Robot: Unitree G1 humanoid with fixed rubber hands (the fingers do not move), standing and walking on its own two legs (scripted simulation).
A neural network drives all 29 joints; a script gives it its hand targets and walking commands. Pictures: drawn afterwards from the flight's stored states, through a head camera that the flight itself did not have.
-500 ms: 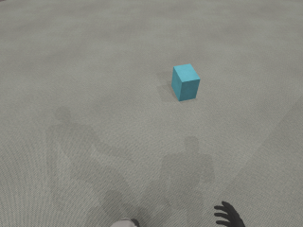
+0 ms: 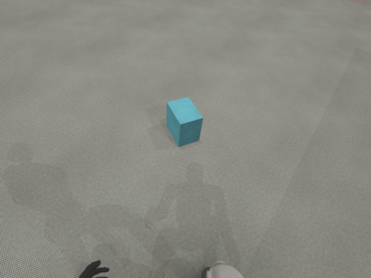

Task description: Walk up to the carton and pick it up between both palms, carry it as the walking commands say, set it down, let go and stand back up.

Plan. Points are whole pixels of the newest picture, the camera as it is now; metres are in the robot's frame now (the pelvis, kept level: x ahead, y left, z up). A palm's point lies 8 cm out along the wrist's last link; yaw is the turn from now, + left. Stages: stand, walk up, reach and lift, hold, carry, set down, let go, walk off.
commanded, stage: walk up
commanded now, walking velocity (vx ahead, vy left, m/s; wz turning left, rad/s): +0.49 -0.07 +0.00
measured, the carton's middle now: (183, 122) +1.19 -0.13 -0.67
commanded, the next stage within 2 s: none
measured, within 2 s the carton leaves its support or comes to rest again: neither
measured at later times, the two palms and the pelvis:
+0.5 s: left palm out of the picture +0.15 +0.19 -0.12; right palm (261, 184) +0.39 -0.27 -0.13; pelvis +0.25 -0.04 +0.00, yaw -1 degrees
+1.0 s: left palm (105, 137) +0.61 +0.22 -0.14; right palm (257, 180) +0.40 -0.25 -0.11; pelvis +0.49 -0.01 +0.00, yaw -1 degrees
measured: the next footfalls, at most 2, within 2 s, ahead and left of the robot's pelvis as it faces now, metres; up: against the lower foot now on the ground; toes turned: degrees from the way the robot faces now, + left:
right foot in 0.10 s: +0.20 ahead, -0.17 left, +0.00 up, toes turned -9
left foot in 0.62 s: +0.49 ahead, +0.11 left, +0.00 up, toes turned +9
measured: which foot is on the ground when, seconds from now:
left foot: down 0.00-0.10, up 0.12-0.60, down 0.62-1.00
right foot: up 0.00-0.08, down 0.10-0.62, up 0.64-1.00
